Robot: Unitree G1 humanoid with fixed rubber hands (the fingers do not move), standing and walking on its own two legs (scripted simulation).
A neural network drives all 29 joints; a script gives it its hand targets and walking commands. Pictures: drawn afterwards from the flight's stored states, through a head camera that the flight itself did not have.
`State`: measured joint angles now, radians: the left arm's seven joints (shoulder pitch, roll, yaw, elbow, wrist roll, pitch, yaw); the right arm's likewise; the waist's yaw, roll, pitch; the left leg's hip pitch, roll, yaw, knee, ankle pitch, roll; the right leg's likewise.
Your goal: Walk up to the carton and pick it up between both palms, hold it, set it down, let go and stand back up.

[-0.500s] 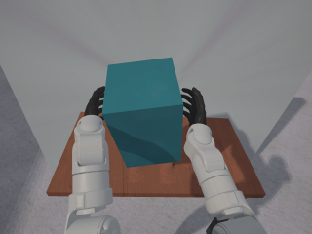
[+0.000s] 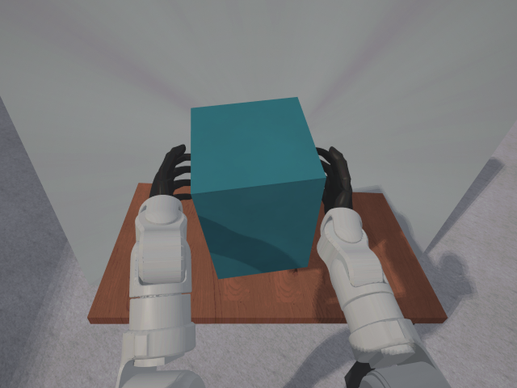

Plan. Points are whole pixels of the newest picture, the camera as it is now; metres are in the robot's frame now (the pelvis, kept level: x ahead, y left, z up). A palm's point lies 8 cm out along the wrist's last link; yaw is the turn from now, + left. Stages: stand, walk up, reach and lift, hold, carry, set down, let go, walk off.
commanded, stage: hold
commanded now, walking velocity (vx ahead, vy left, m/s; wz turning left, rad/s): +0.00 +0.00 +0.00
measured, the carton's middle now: (254, 195) +0.40 -0.01 +0.14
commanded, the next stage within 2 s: none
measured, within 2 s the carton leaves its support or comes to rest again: neither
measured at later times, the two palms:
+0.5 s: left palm (176, 193) +0.36 +0.11 +0.18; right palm (343, 200) +0.35 -0.14 +0.17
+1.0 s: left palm (168, 194) +0.36 +0.12 +0.18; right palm (337, 201) +0.35 -0.13 +0.17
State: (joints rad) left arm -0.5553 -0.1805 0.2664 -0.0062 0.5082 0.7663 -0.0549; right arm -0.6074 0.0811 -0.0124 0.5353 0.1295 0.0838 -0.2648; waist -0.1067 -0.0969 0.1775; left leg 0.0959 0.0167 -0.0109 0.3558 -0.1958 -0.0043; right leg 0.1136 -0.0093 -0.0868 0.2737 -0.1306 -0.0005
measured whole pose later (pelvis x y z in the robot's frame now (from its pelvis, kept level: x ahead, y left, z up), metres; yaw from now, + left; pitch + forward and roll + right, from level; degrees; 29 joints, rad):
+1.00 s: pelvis +0.00 -0.01 +0.00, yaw +0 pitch -15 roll -1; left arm -0.60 -0.16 0.29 0.04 0.52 0.75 -0.07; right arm -0.62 0.11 -0.04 0.55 0.10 0.07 -0.27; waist -0.10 -0.10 0.19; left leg 0.10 0.02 -0.02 0.34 -0.18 -0.01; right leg 0.11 0.00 -0.10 0.28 -0.13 -0.01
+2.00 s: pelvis +0.00 -0.02 +0.00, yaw +1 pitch -15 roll -1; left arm -0.60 -0.15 0.30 0.04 0.52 0.75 -0.08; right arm -0.63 0.11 -0.02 0.54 0.10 0.08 -0.28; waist -0.11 -0.11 0.18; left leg 0.11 0.03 -0.03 0.34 -0.18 -0.02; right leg 0.12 0.00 -0.11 0.28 -0.14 -0.02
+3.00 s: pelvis +0.00 -0.02 +0.00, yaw +1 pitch -15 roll -1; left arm -0.61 -0.16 0.31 0.07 0.52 0.74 -0.07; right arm -0.63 0.12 -0.05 0.55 0.08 0.07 -0.27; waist -0.10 -0.10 0.18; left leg 0.10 0.03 -0.03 0.33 -0.18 -0.02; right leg 0.11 0.00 -0.11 0.28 -0.13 -0.02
